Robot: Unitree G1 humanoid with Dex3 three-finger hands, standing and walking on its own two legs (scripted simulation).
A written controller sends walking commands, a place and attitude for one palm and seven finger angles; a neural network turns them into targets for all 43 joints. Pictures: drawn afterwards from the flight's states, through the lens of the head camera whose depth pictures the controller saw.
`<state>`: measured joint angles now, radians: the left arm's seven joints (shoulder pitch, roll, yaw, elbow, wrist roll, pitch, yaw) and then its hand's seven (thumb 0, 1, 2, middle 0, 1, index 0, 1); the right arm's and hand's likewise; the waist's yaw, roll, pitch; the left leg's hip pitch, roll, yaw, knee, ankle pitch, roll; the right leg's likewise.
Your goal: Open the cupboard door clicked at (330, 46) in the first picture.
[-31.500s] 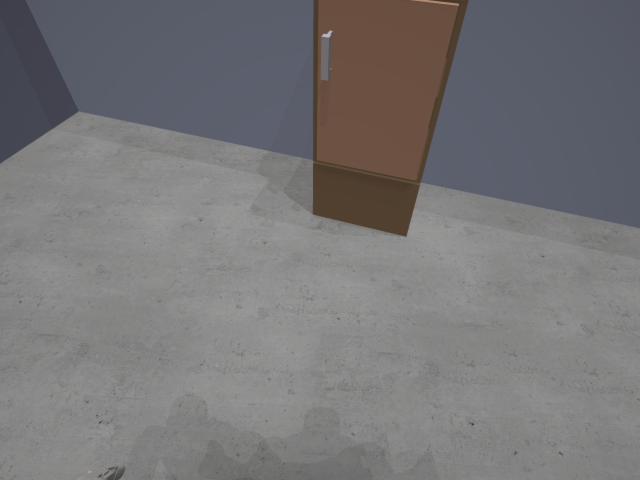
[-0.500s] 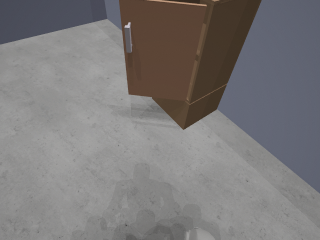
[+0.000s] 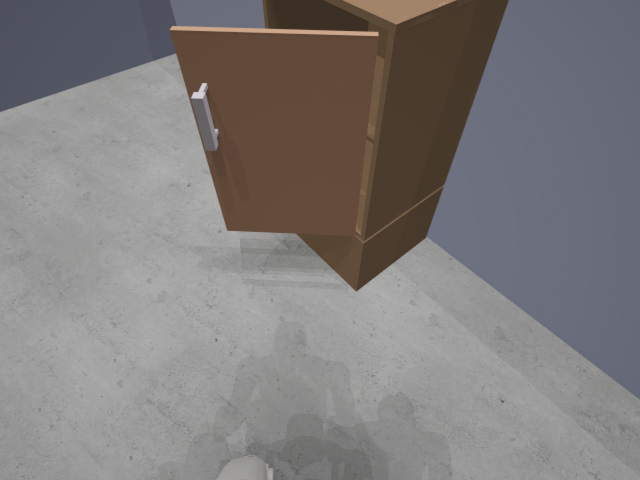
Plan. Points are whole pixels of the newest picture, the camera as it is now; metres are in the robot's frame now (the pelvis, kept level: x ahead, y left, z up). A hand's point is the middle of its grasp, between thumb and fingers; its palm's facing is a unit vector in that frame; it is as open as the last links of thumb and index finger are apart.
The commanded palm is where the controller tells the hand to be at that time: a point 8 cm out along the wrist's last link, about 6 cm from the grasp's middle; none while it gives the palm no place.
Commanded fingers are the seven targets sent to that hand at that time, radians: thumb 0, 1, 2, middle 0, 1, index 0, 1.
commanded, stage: take the last steps up to it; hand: left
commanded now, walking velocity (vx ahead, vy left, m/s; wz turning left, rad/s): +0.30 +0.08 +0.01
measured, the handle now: (207, 117) +0.81 +0.27 -0.02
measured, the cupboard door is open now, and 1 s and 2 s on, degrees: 47 47 47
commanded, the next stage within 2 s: come to a stop and stand still in 0.36 s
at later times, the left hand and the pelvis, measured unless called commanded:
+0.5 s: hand (159, 441) +0.20 +0.25 -0.18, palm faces +0.03 -0.99 -0.16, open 7.3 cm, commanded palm none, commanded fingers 0.00 0.90 0.90 -0.20 -0.30 -0.20 -0.30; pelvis +0.17 +0.08 +0.00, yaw -2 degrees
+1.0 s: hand (174, 388) +0.28 +0.26 -0.19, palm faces +0.00 -0.98 -0.19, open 7.3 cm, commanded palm none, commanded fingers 0.00 0.90 0.90 -0.20 -0.30 -0.20 -0.30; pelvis +0.20 +0.08 -0.01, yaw -2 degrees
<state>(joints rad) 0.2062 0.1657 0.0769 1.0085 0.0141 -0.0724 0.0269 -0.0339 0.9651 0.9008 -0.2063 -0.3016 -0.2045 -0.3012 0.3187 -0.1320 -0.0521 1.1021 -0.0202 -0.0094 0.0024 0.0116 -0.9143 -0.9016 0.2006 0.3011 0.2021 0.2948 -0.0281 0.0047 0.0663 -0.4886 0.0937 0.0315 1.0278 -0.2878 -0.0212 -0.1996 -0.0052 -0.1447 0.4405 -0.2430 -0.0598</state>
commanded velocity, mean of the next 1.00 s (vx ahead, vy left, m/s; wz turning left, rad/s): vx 0.01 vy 0.03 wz -0.01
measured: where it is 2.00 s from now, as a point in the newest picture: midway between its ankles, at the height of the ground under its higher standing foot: outside the picture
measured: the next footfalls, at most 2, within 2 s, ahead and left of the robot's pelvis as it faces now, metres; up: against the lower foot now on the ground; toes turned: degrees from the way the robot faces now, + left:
left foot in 0.24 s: +0.23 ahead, +0.18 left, +0.00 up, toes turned +1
right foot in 0.66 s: +0.27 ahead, -0.06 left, +0.00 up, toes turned -5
